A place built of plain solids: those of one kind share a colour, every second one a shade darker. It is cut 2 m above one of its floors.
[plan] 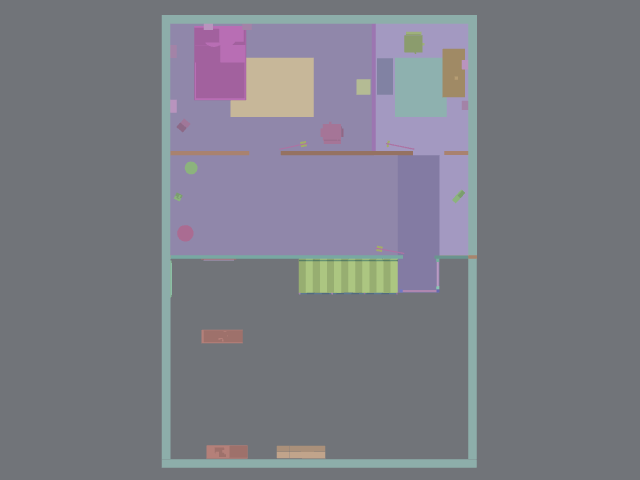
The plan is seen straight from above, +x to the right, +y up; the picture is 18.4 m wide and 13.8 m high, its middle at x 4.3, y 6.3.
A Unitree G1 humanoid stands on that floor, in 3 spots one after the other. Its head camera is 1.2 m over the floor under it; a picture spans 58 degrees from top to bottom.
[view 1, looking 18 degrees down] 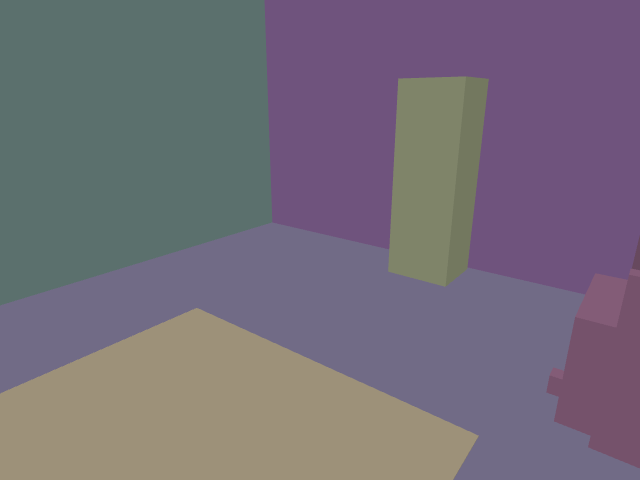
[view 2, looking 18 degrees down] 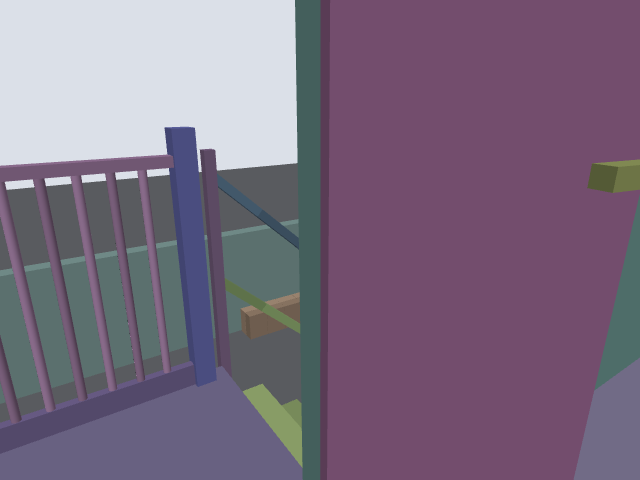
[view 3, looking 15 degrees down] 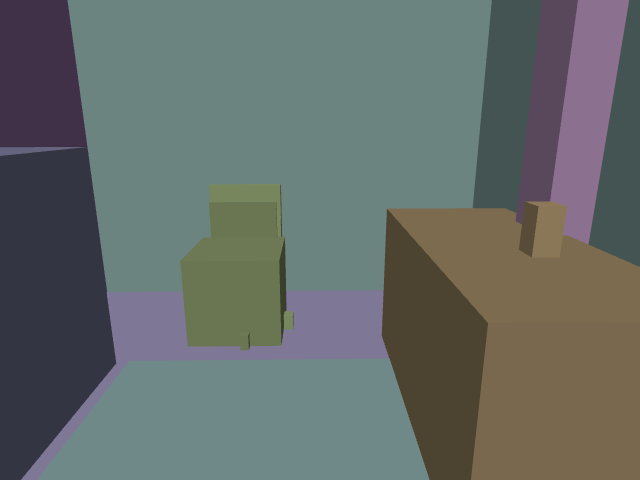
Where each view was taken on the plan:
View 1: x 2.72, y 9.50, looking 38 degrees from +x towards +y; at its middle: upper_floor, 3.88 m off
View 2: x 7.14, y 6.51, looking -124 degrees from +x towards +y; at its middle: stair_wall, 0.85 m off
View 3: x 7.42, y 9.50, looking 89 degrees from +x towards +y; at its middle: wall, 3.13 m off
